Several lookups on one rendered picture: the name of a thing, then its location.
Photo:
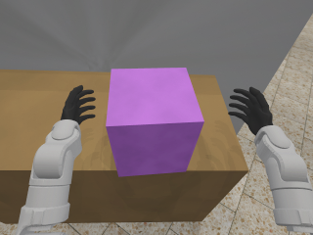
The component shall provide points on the left robot hand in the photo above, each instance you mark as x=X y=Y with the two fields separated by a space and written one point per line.
x=72 y=109

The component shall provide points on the carton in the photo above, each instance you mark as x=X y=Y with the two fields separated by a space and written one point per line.
x=153 y=121

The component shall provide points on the robot left forearm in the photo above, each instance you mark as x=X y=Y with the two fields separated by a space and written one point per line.
x=51 y=174

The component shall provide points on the robot right forearm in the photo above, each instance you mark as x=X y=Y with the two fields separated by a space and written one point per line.
x=288 y=179

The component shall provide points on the pedestal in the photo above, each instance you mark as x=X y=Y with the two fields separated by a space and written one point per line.
x=32 y=101

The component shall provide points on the right robot hand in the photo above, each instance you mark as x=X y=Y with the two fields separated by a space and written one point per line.
x=257 y=109

